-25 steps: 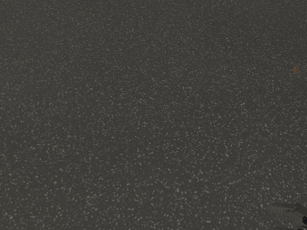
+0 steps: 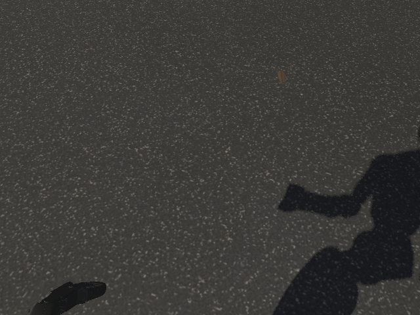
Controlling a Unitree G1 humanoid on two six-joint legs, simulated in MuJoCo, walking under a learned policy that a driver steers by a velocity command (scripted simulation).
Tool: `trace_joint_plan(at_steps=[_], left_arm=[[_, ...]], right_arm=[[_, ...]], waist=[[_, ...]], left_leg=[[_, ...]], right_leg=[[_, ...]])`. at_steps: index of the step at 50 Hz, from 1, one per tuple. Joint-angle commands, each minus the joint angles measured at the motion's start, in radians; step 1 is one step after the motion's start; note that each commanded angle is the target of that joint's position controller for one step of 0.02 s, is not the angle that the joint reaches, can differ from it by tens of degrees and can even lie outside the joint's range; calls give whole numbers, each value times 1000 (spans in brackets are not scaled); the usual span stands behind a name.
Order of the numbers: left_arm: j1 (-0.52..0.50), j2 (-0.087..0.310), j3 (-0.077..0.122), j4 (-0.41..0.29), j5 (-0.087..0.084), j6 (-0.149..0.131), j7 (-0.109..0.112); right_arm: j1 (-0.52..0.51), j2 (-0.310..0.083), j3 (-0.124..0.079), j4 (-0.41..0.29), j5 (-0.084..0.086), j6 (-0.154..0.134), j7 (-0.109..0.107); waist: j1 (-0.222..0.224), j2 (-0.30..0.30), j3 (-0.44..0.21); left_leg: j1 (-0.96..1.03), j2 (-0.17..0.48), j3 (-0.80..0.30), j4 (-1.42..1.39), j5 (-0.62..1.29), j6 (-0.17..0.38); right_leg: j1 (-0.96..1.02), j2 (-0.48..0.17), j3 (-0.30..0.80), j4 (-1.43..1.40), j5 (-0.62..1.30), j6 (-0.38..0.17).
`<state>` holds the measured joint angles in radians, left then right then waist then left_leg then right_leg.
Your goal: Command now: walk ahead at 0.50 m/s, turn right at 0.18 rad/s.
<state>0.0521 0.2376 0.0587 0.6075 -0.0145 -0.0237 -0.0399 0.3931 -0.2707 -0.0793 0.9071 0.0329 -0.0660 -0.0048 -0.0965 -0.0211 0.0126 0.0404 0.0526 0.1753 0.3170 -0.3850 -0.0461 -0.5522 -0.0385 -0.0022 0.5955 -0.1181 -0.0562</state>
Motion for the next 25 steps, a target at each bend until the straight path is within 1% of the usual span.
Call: trace_joint_plan(at_steps=[1, 2, 3, 4, 5, 6, 7, 8, 9, 10, 11, 13, 14, 16, 17, 19, 21, 23, 24, 25], left_arm=[[222, 159, 71, 3, 7, -17, 7], [407, 244, 97, 37, 10, -10, 26], [398, 322, 96, 38, 11, -17, 24], [406, 230, 74, 44, 8, -25, 20], [343, 194, 59, 50, 7, -33, 17], [272, 160, 49, 47, 7, -36, 16], [218, 127, 41, 44, 15, -41, 14], [189, 100, 34, 45, 23, -49, 15], [181, 98, 36, 55, 25, -59, 18], [182, 102, 38, 67, 22, -69, 20], [184, 109, 41, 79, 23, -77, 22], [208, 119, 43, 104, 31, -84, 30], [217, 122, 43, 115, 32, -84, 34], [209, 130, 41, 125, 30, -86, 40], [214, 137, 42, 132, 28, -87, 43], [249, 152, 45, 157, 22, -86, 49], [281, 159, 47, 181, 16, -75, 53], [294, 168, 51, 196, 9, -57, 57], [287, 181, 55, 197, 8, -47, 60], [277, 196, 59, 194, 8, -38, 66]], right_arm=[[-36, -182, -32, -24, 10, -1, -3], [-43, -128, -7, -50, -22, -6, -4], [41, -27, 30, -75, -31, -32, 9], [-37, -129, 3, -62, 1, -53, 17], [-125, -152, -4, -98, 16, -61, 20], [-153, -139, -1, -91, 3, -61, 14], [-158, -130, -3, -82, -14, -54, 13], [-130, -119, -4, -68, -13, -38, 15], [-109, -96, -1, -61, -7, -23, 16], [-105, -77, 2, -57, -4, -9, 14], [-123, -69, 3, -62, -3, 0, 11], [-178, -64, 3, -80, -4, 7, 7], [-197, -62, 3, -86, -7, 6, 10], [-244, -57, 7, -101, -11, 1, 21], [-283, -50, 12, -113, -12, -1, 27], [-353, -35, 22, -141, -15, -3, 39], [-398, -33, 27, -167, -13, -2, 51], [-426, -42, 27, -193, -13, -2, 65], [-429, -51, 24, -205, -13, -2, 73], [-414, -65, 18, -213, -13, -1, 78]], waist=[[196, 108, -106], [265, -21, -247], [174, -250, -360], [224, -143, -344], [206, -136, -200], [170, -67, -132], [139, -53, -85], [105, -61, -72], [88, -65, -70], [77, -50, -60], [74, -43, -37], [86, -23, -2], [91, -24, 7], [102, -33, 26], [116, -30, 38], [144, -17, 64], [162, -11, 78], [163, -15, 85], [153, -24, 78], [136, -43, 54]], left_leg=[[-131, 176, -49, 269, 878, 149], [-378, 125, -25, 610, 554, 101], [-704, -57, -138, 917, -191, 56], [-808, -24, -268, 1010, -193, 69], [-869, 19, -244, 999, -101, 83], [-832, 63, -234, 946, -10, 84], [-782, 88, -240, 886, 53, 79], [-718, 107, -257, 861, 101, 76], [-687, 107, -262, 840, 127, 68], [-682, 102, -269, 822, 140, 60], [-704, 97, -281, 790, 170, 51], [-764, 79, -307, 703, 265, 41], [-774, 69, -310, 648, 327, 41], [-741, 51, -278, 513, 451, 46], [-721, 45, -249, 454, 500, 48], [-708, 37, -216, 371, 546, 57], [-738, 32, -204, 319, 522, 71], [-768, 21, -180, 287, 438, 94], [-755, 7, -157, 278, 382, 109], [-709, -21, -123, 279, 324, 127]], right_leg=[[425, 86, -82, -90, 24, -78], [748, -107, 172, -63, 54, -144], [947, -343, 686, -216, -138, -306], [922, -334, 709, -280, -203, -292], [809, -294, 545, -286, -117, -249], [676, -255, 419, -299, -12, -217], [567, -222, 336, -330, 57, -197], [497, -200, 278, -367, 95, -182], [462, -199, 244, -397, 124, -182], [439, -202, 204, -417, 166, -183], [425, -202, 161, -436, 193, -179], [434, -199, 95, -454, 221, -166], [442, -191, 60, -459, 227, -154], [430, -163, -19, -475, 215, -126], [424, -158, -47, -486, 204, -115], [452, -172, -81, -496, 200, -105], [544, -196, -106, -473, 232, -98], [638, -223, -123, -421, 320, -87], [670, -231, -135, -380, 429, -76], [690, -232, -151, -319, 598, -64]])
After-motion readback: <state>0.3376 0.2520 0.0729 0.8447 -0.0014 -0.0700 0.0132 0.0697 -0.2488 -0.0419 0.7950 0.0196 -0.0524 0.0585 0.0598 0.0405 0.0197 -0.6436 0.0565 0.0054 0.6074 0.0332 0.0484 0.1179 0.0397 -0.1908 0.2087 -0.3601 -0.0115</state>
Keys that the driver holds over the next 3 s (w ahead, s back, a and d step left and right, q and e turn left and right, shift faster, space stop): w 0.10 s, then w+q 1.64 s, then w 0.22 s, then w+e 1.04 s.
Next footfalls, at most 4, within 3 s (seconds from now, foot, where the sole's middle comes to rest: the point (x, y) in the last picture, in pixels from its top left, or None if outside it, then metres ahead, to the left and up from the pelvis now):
0.02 right None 0.17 -0.12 -0.77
0.56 left None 0.48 0.13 -0.77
1.04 right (188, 222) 0.80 0.03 -0.77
1.56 left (79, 217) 0.85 0.42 -0.77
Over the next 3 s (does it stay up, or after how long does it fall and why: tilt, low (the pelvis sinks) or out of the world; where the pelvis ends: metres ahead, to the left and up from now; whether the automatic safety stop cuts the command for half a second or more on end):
stays up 1.34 0.81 0.00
